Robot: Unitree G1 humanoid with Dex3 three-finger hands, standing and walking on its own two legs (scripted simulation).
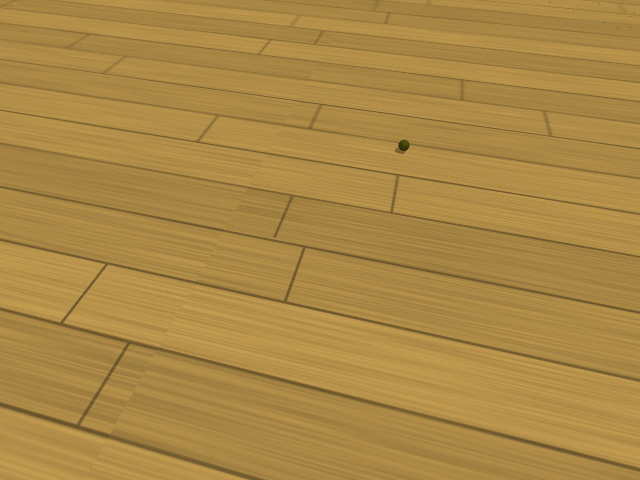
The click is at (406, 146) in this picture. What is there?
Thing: free ball
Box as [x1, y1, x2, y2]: [398, 140, 408, 150]
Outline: 402,140 399,142 398,145 400,149 405,150 408,147 408,142 406,140
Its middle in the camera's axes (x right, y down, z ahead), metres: +0.46 -0.53 +2.11
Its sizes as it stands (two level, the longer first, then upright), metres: 0.059 0.059 0.059
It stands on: the floor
